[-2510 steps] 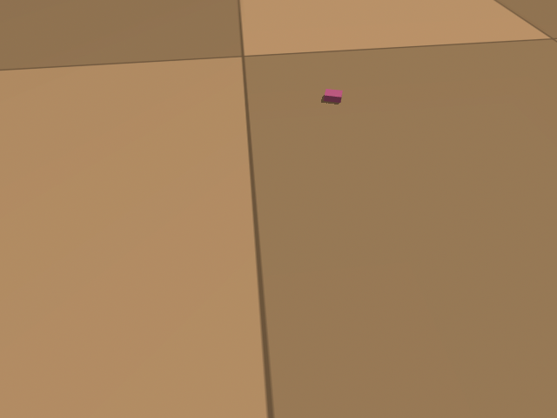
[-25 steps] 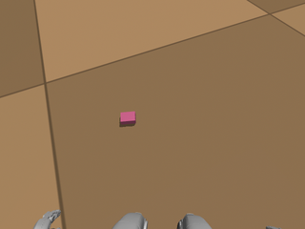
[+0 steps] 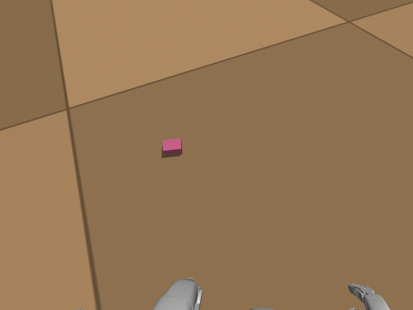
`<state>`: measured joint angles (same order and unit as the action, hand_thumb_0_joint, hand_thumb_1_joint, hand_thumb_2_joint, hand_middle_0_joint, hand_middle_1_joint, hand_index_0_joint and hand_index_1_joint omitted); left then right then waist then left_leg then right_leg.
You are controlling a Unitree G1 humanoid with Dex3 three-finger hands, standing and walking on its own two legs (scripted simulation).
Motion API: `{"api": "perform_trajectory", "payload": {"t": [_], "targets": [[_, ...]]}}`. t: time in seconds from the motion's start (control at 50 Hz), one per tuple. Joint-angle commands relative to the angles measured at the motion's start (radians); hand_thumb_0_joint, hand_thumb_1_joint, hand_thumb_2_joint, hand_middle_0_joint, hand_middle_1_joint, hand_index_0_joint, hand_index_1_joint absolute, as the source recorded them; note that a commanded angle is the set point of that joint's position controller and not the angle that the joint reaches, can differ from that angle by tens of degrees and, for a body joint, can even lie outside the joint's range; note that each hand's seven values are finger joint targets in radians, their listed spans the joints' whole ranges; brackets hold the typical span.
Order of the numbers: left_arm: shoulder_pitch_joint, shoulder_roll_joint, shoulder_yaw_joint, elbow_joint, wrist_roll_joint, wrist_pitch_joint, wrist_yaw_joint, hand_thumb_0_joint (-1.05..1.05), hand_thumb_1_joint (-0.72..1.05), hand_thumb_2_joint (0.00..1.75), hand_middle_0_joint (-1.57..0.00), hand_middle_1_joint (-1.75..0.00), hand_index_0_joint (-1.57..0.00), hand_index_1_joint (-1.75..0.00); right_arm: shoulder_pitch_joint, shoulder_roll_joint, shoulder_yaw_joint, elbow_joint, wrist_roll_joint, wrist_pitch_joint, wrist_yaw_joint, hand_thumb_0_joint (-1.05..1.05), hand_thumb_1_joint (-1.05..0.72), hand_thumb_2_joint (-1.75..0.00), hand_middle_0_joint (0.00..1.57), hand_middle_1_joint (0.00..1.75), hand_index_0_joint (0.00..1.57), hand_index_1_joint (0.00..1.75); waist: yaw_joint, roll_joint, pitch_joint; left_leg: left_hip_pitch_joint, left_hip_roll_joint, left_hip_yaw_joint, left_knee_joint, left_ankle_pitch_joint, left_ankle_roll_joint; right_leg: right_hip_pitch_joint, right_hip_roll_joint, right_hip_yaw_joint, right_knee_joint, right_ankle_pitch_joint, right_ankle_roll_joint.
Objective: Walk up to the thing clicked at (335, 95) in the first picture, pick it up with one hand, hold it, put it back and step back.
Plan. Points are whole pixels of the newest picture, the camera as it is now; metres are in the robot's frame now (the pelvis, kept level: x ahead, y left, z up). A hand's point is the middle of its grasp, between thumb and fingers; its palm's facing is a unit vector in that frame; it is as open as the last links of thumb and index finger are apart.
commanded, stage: step back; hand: left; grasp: from above
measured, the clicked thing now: (172, 146) +1.06 +0.32 -0.74
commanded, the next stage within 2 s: stand in 1.04 s
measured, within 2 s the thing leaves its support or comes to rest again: neither
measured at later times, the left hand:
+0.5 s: hand out of the picture +0.02 +0.27 -0.14, palm faces +0.06 -0.92 -0.39, open 7.4 cm
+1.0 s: hand out of the picture +0.08 +0.29 -0.14, palm faces +0.06 -0.94 -0.35, open 7.4 cm
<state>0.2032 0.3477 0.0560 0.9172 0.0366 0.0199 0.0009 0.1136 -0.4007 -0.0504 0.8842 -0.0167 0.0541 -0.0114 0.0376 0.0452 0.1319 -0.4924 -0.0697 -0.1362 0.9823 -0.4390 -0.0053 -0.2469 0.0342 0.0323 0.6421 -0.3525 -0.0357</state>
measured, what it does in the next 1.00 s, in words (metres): steps on the spot: left foot, then left foot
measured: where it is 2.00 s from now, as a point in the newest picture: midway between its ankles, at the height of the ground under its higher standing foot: outside the picture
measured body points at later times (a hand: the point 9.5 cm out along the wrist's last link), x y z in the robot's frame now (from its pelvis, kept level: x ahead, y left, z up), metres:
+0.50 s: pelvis -0.03 -0.01 +0.00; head -0.01 -0.01 +0.45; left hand +0.02 +0.32 -0.11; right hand +0.05 -0.31 -0.13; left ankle -0.05 +0.13 -0.71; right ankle +0.00 -0.11 -0.73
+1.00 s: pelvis +0.01 +0.02 +0.01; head +0.04 +0.03 +0.46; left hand +0.07 +0.34 -0.12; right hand +0.15 -0.26 -0.11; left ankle +0.04 +0.14 -0.73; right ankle +0.00 -0.11 -0.72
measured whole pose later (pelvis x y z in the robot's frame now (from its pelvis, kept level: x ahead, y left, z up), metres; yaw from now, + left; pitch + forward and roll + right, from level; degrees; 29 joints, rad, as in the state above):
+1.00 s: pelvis +0.01 +0.02 +0.01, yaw +3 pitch -2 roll -1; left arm 0.13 0.37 0.03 1.05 0.00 -0.02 0.00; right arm 0.05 -0.32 -0.02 1.06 -0.02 -0.02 0.01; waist 0.03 0.00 0.08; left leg -0.26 0.03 0.03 0.51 -0.23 0.00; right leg -0.17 -0.01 0.02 0.48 -0.29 0.02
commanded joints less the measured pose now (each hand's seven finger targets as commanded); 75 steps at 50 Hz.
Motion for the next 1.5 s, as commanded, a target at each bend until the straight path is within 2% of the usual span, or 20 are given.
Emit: {"api": "perform_trajectory", "payload": {"t": [0.0, 0.08, 0.14, 0.16, 0.2, 0.22, 0.26, 0.34, 0.4, 0.44, 0.46, 0.48, 0.56, 0.66, 0.7, 0.72, 0.74, 0.84, 1.02, 1.48], "targets": [[-0.096, 0.301, 0.088, -0.108, 0.012, -0.052, 0.023, 0.00, 0.90, 0.90, -0.20, -0.30, -0.20, -0.30, 0.061, -0.191, -0.049, -0.033, -0.004, -0.032, -0.006, 0.00, -0.90, -0.90, 0.20, 0.30, 0.20, 0.30, -0.014, -0.164, -0.096, 0.031, 0.011, -0.013, 0.082, 0.007, -0.015, -0.025, -0.253, 0.242, -0.261, 0.004, -0.147], [-0.014, 0.304, 0.085, -0.072, 0.017, -0.051, 0.009, 0.00, 0.90, 0.90, -0.20, -0.30, -0.20, -0.30, -0.005, -0.158, -0.044, -0.039, -0.019, -0.057, 0.014, 0.00, -0.90, -0.90, 0.20, 0.30, 0.20, 0.30, 0.044, -0.225, -0.065, 0.057, 0.049, 0.077, -0.286, -0.097, -0.006, 0.062, -0.263, 0.275, -0.310, -0.275, -0.141], [-0.064, 0.307, 0.064, -0.082, 0.010, -0.034, -0.003, 0.00, 0.90, 0.90, -0.20, -0.30, -0.20, -0.30, 0.103, -0.157, -0.059, 0.025, -0.016, -0.075, 0.018, 0.00, -0.90, -0.90, 0.20, 0.30, 0.20, 0.30, -0.026, -0.200, -0.089, 0.345, 0.030, 0.155, -0.560, 0.035, 0.024, -0.080, -0.229, 0.191, -0.260, -0.234, -0.100], [-0.045, 0.260, 0.045, -0.084, 0.012, -0.031, -0.004, 0.00, 0.90, 0.90, -0.20, -0.30, -0.20, -0.30, 0.131, -0.171, -0.071, 0.045, -0.021, -0.080, 0.014, 0.00, -0.90, -0.90, 0.20, 0.30, 0.20, 0.30, -0.043, -0.124, -0.098, 0.463, 0.054, 0.085, -0.618, 0.065, 0.038, -0.172, -0.185, 0.135, -0.175, -0.209, -0.068], [-0.131, 0.240, 0.043, -0.091, -0.014, -0.032, -0.003, 0.00, 0.90, 0.90, -0.20, -0.30, -0.20, -0.30, 0.136, -0.302, -0.087, 0.033, -0.032, -0.087, 0.011, 0.00, -0.90, -0.90, 0.20, 0.30, 0.20, 0.30, -0.098, 0.122, -0.061, 0.309, 0.403, -0.470, -0.804, -0.451, 0.215, -0.323, -0.037, -0.023, 0.159, -0.213, 0.026], [-0.143, 0.278, 0.055, -0.090, -0.005, -0.036, -0.003, 0.00, 0.90, 0.90, -0.20, -0.30, -0.20, -0.30, 0.098, -0.301, -0.086, 0.020, -0.028, -0.096, 0.012, 0.00, -0.90, -0.90, 0.20, 0.30, 0.20, 0.30, -0.083, 0.049, -0.004, 0.215, 0.412, -0.464, -0.819, -0.427, 0.242, -0.278, -0.066, 0.052, 0.238, -0.176, 0.020], [-0.063, 0.236, 0.046, -0.059, -0.021, -0.046, -0.014, 0.00, 0.90, 0.90, -0.20, -0.30, -0.20, -0.30, 0.042, -0.223, -0.057, 0.010, -0.026, -0.111, 0.007, 0.00, -0.90, -0.90, 0.20, 0.30, 0.20, 0.30, -0.030, 0.036, -0.056, 0.327, 0.312, -0.260, -0.734, -0.107, 0.180, -0.248, -0.077, 0.042, 0.189, -0.099, 0.018], [-0.034, 0.225, 0.049, -0.033, -0.013, -0.059, -0.021, 0.00, 0.90, 0.90, -0.20, -0.30, -0.20, -0.30, 0.052, -0.234, -0.068, 0.012, -0.030, -0.095, 0.015, 0.00, -0.90, -0.90, 0.20, 0.30, 0.20, 0.30, -0.049, 0.145, -0.076, 0.245, 0.253, -0.117, -0.672, -0.022, 0.154, -0.066, -0.034, -0.047, -0.015, -0.079, 0.026], [0.042, 0.224, 0.057, 0.011, 0.000, -0.073, -0.001, 0.00, 0.90, 0.90, -0.20, -0.30, -0.20, -0.30, 0.033, -0.175, -0.047, -0.003, -0.009, -0.076, 0.016, 0.00, -0.90, -0.90, 0.20, 0.30, 0.20, 0.30, 0.013, 0.055, -0.110, 0.100, 0.196, -0.027, -0.491, 0.075, 0.087, 0.208, -0.010, -0.037, -0.230, 0.074, 0.005], [0.099, 0.364, 0.091, 0.019, 0.005, -0.084, 0.009, 0.00, 0.90, 0.90, -0.20, -0.30, -0.20, -0.30, 0.024, -0.115, -0.029, -0.024, -0.010, -0.073, 0.008, 0.00, -0.90, -0.90, 0.20, 0.30, 0.20, 0.30, 0.047, -0.244, -0.103, -0.141, 0.019, 0.090, -0.139, -0.133, 0.020, 0.251, -0.338, 0.499, -0.422, -0.318, -0.133], [0.049, 0.376, 0.096, -0.011, 0.005, -0.086, 0.007, 0.00, 0.90, 0.90, -0.20, -0.30, -0.20, -0.30, 0.040, -0.170, -0.047, -0.007, -0.019, -0.071, 0.000, 0.00, -0.90, -0.90, 0.20, 0.30, 0.20, 0.30, 0.029, -0.180, -0.053, -0.103, 0.071, 0.028, -0.058, -0.142, 0.009, 0.149, -0.428, 0.568, -0.417, -0.273, -0.206], [0.018, 0.341, 0.090, -0.023, -0.008, -0.090, 0.007, 0.00, 0.90, 0.90, -0.20, -0.30, -0.20, -0.30, 0.075, -0.187, -0.051, 0.012, -0.015, -0.075, 0.003, 0.00, -0.90, -0.90, 0.20, 0.30, 0.20, 0.30, 0.009, -0.112, -0.040, -0.095, 0.087, 0.007, -0.032, -0.097, 0.010, 0.145, -0.401, 0.496, -0.388, -0.153, -0.209], [-0.036, 0.297, 0.068, -0.032, -0.008, -0.095, 0.008, 0.00, 0.90, 0.90, -0.20, -0.30, -0.20, -0.30, 0.111, -0.160, -0.048, 0.048, -0.018, -0.080, 0.014, 0.00, -0.90, -0.90, 0.20, 0.30, 0.20, 0.30, -0.016, -0.152, -0.061, 0.050, 0.117, 0.059, -0.144, -0.006, 0.000, 0.040, -0.295, 0.239, -0.316, 0.115, -0.145], [-0.091, 0.267, 0.037, -0.043, -0.019, -0.069, 0.005, 0.00, 0.90, 0.90, -0.20, -0.30, -0.20, -0.30, 0.113, -0.129, -0.045, 0.076, -0.016, -0.084, 0.013, 0.00, -0.90, -0.90, 0.20, 0.30, 0.20, 0.30, -0.056, -0.170, -0.138, 0.355, 0.080, 0.167, -0.491, 0.228, 0.005, -0.086, -0.216, 0.094, -0.149, 0.342, -0.082], [-0.067, 0.199, 0.012, -0.043, -0.033, -0.058, 0.007, 0.00, 0.90, 0.90, -0.20, -0.30, -0.20, -0.30, 0.097, -0.181, -0.052, 0.075, -0.021, -0.094, 0.000, 0.00, -0.90, -0.90, 0.20, 0.30, 0.20, 0.30, -0.047, -0.007, -0.186, 0.399, 0.239, -0.045, -0.576, 0.390, 0.058, -0.109, -0.123, 0.043, -0.040, 0.273, -0.005], [-0.038, 0.195, 0.011, -0.025, -0.047, -0.047, 0.009, 0.00, 0.90, 0.90, -0.20, -0.30, -0.20, -0.30, 0.021, -0.233, -0.049, 0.052, -0.012, -0.096, 0.001, 0.00, -0.90, -0.90, 0.20, 0.30, 0.20, 0.30, -0.013, 0.076, -0.182, 0.276, 0.349, -0.177, -0.638, 0.271, 0.142, -0.055, -0.046, -0.005, 0.010, 0.015, 0.018], [-0.034, 0.225, 0.021, 0.002, -0.036, -0.041, 0.013, 0.00, 0.90, 0.90, -0.20, -0.30, -0.20, -0.30, -0.013, -0.254, -0.054, 0.051, -0.011, -0.094, 0.005, 0.00, -0.90, -0.90, 0.20, 0.30, 0.20, 0.30, -0.012, 0.081, -0.154, 0.200, 0.375, -0.183, -0.638, 0.238, 0.184, 0.026, -0.055, -0.014, 0.011, -0.087, 0.017], [-0.043, 0.242, 0.019, 0.053, -0.030, -0.059, 0.009, 0.00, 0.90, 0.90, -0.20, -0.30, -0.20, -0.30, -0.060, -0.175, -0.024, 0.084, -0.002, -0.090, 0.003, 0.00, -0.90, -0.90, 0.20, 0.30, 0.20, 0.30, -0.013, 0.058, -0.185, 0.244, 0.227, 0.012, -0.568, 0.365, 0.053, 0.106, -0.108, 0.060, -0.156, 0.254, 0.001], [-0.102, 0.209, -0.009, 0.118, -0.035, -0.065, 0.008, 0.00, 0.90, 0.90, -0.20, -0.30, -0.20, -0.30, -0.083, -0.150, -0.011, 0.147, 0.018, -0.091, 0.008, 0.00, -0.90, -0.90, 0.20, 0.30, 0.20, 0.30, -0.049, -0.038, -0.235, 0.426, 0.207, 0.058, -0.590, 0.481, 0.041, 0.110, -0.153, 0.073, -0.271, 0.390, 0.010], [-0.158, 0.217, -0.013, 0.163, -0.031, -0.062, 0.007, 0.00, 0.90, 0.90, -0.20, -0.30, -0.20, -0.30, -0.097, -0.149, 0.002, 0.211, 0.009, -0.092, 0.012, 0.00, -0.90, -0.90, 0.20, 0.30, 0.20, 0.30, -0.045, -0.053, -0.170, 0.406, 0.206, 0.070, -0.703, 0.401, 0.015, 0.132, -0.163, 0.064, -0.380, 0.275, 0.023]]}}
